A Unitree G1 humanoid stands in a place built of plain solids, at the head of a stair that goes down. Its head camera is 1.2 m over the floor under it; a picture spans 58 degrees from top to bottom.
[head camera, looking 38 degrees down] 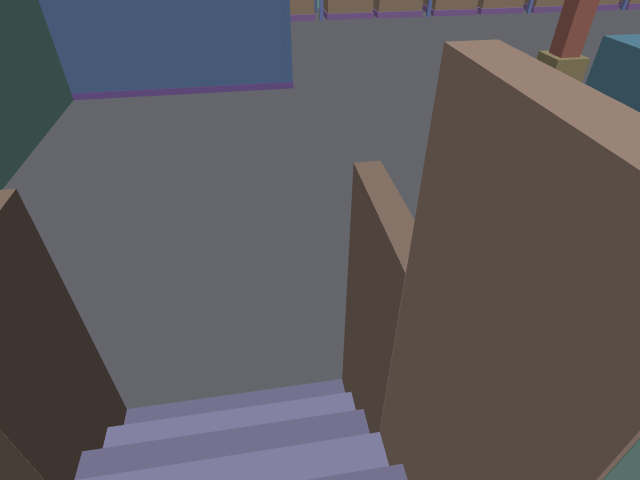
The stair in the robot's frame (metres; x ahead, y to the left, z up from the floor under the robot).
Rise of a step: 0.19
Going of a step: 0.21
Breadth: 1.20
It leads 9 degrees to the left of straight ahead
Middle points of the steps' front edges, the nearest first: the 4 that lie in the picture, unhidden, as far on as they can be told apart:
0.75 0.36 -0.38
0.96 0.39 -0.57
1.17 0.43 -0.77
1.38 0.46 -0.96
